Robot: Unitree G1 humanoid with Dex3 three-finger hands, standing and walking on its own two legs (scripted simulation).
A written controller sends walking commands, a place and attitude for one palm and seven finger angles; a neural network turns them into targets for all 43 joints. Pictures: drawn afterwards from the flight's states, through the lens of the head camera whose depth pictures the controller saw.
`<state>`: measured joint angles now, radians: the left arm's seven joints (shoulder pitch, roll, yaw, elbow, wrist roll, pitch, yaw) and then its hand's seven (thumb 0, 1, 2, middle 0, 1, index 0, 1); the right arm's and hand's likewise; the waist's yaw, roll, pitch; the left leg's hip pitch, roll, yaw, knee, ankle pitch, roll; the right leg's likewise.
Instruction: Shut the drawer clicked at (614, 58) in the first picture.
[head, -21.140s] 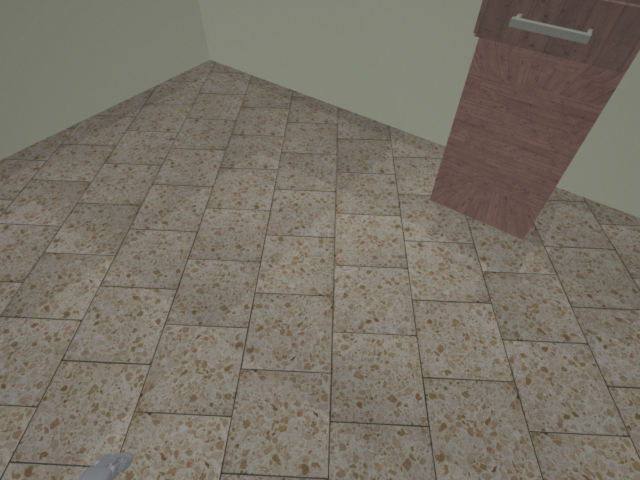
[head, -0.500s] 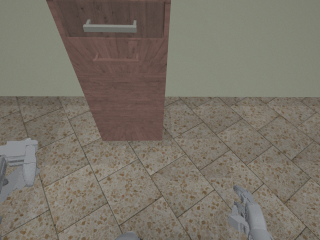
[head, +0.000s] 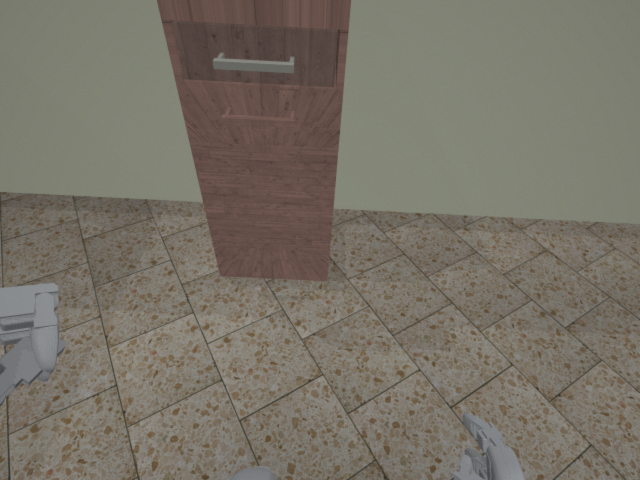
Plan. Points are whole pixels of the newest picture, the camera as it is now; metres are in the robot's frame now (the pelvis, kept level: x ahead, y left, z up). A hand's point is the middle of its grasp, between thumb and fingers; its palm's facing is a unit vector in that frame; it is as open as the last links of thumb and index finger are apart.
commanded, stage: stop stepping back and stand still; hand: left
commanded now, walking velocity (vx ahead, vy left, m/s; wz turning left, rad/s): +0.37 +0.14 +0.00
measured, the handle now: (255, 62) +0.98 +0.25 +0.11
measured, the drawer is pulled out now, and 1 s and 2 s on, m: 0.00 0.00 0.00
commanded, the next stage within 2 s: let the arm hang, fingers relaxed in 1.32 s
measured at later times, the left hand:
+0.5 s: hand out of the picture +0.07 +0.22 +0.18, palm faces +0.41 -0.78 -0.47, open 3.2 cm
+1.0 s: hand out of the picture -0.02 +0.21 +0.17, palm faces +0.44 -0.77 -0.45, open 3.2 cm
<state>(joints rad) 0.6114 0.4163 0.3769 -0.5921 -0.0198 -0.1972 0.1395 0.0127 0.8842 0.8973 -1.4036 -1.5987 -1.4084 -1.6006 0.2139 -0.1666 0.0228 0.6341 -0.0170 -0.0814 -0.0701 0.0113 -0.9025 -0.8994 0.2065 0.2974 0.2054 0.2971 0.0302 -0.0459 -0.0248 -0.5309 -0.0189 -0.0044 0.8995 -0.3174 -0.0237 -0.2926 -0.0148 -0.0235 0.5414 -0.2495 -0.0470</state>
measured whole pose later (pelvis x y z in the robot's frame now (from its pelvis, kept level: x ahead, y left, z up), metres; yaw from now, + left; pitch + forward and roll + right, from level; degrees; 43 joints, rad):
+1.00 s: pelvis -0.18 -0.03 +0.00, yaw +3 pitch +0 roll +3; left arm 0.62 0.35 0.37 -0.57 0.00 -0.23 0.12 0.01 0.88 0.90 -1.41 -1.60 -1.41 -1.60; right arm 0.25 -0.19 -0.01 0.69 -0.02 -0.11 -0.08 0.01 -0.91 -0.90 0.20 0.30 0.20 0.30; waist 0.03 -0.08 -0.02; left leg -0.51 0.04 0.06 0.96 -0.32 0.00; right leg -0.35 -0.07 -0.05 0.55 -0.23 -0.05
